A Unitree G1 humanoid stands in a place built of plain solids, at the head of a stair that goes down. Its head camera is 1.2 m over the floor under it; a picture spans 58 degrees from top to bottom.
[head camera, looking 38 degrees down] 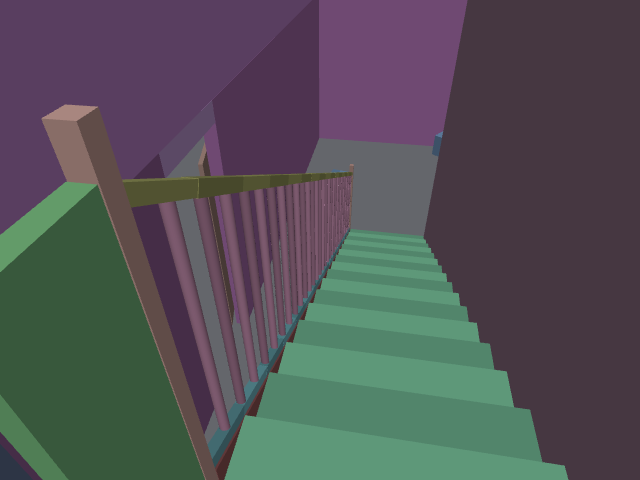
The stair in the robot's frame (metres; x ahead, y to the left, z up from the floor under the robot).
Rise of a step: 0.15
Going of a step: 0.28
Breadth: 1.01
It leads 9 degrees to the right of straight ahead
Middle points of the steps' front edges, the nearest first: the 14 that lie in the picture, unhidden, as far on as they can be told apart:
0.70 -0.25 -0.15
0.97 -0.29 -0.30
1.24 -0.34 -0.45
1.52 -0.38 -0.60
1.79 -0.43 -0.75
2.07 -0.47 -0.91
2.34 -0.52 -1.06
2.61 -0.56 -1.21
2.89 -0.61 -1.36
3.16 -0.65 -1.51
3.43 -0.70 -1.66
3.71 -0.74 -1.81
3.98 -0.79 -1.96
4.26 -0.83 -2.12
